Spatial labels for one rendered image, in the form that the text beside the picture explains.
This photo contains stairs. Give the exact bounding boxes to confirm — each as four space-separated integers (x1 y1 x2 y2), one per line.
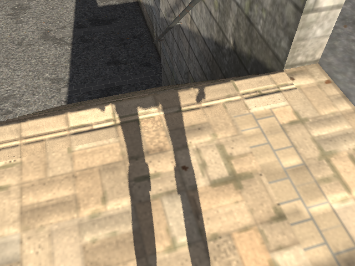
0 73 259 124

